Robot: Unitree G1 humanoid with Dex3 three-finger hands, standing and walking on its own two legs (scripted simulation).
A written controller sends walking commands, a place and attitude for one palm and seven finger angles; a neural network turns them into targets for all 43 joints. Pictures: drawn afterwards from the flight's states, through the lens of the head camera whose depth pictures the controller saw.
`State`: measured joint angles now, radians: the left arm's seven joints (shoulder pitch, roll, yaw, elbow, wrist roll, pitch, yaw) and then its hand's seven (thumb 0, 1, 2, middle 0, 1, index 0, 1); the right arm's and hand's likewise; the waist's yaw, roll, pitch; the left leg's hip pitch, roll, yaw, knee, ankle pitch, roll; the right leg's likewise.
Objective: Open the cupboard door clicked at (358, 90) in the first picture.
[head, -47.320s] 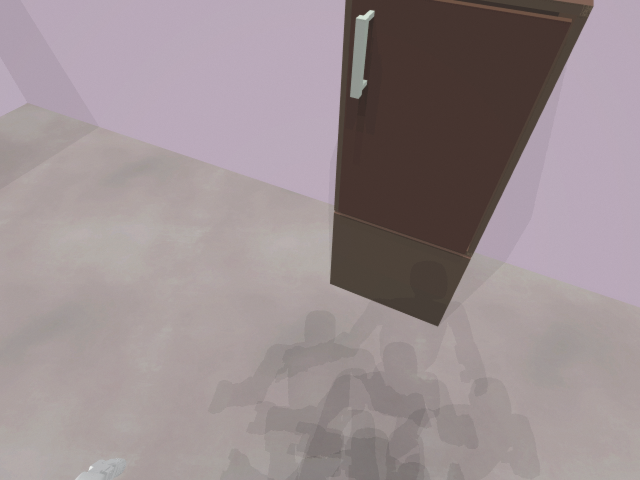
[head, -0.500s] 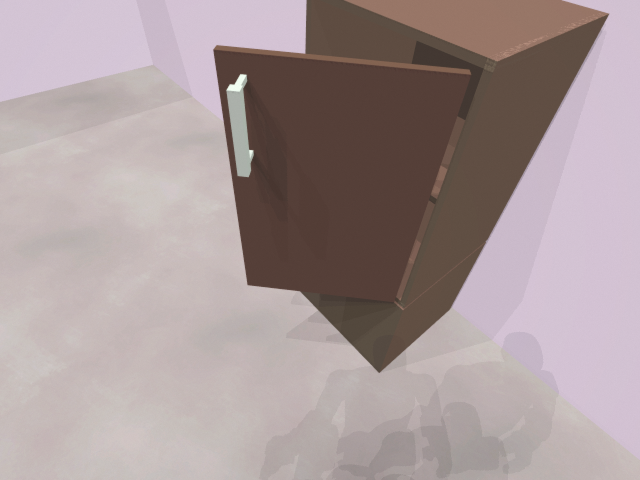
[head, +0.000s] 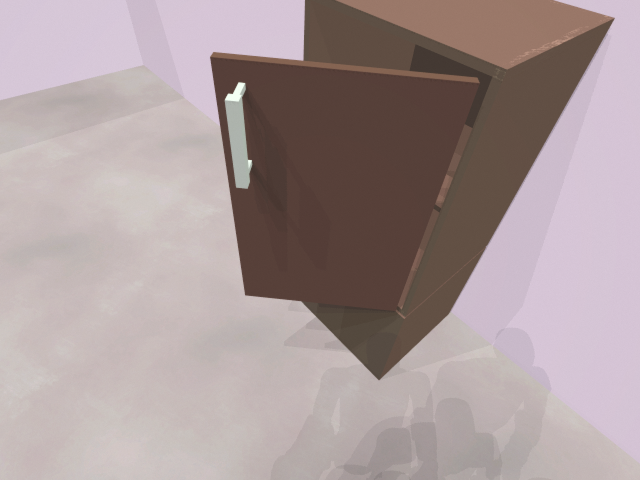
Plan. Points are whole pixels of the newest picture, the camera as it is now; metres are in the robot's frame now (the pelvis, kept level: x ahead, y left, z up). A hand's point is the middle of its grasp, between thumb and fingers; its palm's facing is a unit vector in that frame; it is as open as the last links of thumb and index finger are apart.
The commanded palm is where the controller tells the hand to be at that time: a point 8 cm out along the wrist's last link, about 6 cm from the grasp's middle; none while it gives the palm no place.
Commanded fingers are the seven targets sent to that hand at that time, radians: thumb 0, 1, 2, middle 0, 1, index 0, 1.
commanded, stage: come to a stop and stand still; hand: left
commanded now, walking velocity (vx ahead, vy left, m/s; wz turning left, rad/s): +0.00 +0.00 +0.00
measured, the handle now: (241, 137) +0.57 +0.17 +0.13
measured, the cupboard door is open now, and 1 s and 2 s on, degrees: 43 43 43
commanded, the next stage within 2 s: look again from close up in 1.06 s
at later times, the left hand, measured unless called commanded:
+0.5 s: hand out of the picture -0.04 +0.17 -0.18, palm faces +0.03 -0.98 -0.19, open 7.4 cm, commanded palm none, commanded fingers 0.00 0.90 0.90 -0.20 -0.30 -0.20 -0.30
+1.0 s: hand out of the picture -0.06 +0.12 -0.18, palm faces +0.04 -0.99 -0.14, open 7.4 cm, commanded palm none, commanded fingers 0.00 0.90 0.90 -0.20 -0.30 -0.20 -0.30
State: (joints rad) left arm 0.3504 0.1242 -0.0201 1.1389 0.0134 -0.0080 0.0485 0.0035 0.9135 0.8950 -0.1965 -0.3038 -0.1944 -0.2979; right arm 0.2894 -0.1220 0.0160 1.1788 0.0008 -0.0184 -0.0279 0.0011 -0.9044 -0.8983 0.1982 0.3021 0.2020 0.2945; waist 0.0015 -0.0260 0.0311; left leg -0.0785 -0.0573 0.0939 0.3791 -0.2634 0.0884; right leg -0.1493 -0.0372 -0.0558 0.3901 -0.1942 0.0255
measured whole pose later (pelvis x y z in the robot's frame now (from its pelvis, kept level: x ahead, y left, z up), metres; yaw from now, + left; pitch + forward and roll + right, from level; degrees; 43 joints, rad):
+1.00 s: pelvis -0.04 -0.03 +0.00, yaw +0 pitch -2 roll +0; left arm 0.35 0.11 -0.02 1.10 0.01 -0.02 0.04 0.00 0.91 0.89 -0.20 -0.30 -0.20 -0.30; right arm 0.34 -0.12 0.02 1.12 0.00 -0.01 -0.02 0.00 -0.91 -0.90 0.20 0.30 0.20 0.29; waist 0.00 -0.02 0.02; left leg -0.18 -0.03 0.08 0.44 -0.23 0.05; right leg -0.25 -0.02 -0.07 0.44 -0.17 -0.02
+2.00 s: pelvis -0.04 -0.03 -0.04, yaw +3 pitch +3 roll +0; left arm 0.39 0.16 0.03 0.06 -0.20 -0.34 -0.03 0.04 0.82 0.83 -0.20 -0.39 -0.20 -0.39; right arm 0.27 -0.28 -0.03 0.67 0.03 -0.32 -0.03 0.02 -0.92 -0.90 0.20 0.30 0.20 0.29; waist -0.05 0.01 -0.09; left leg -0.46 -0.04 0.06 0.78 -0.38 0.05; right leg -0.52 -0.02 -0.06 0.78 -0.33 -0.03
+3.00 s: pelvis -0.01 -0.03 -0.02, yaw +4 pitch +2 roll -2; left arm 0.08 0.41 0.38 0.10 -0.36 -0.08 -0.45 -0.01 -0.38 0.34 -0.29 -1.13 -0.29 -1.13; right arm 0.24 -0.27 0.06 0.56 0.07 -0.27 -0.10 0.01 -0.90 -0.90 0.20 0.30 0.20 0.29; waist 0.03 0.03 -0.04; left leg -0.32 -0.02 0.02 0.68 -0.39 0.05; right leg -0.34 0.01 -0.09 0.62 -0.31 -0.02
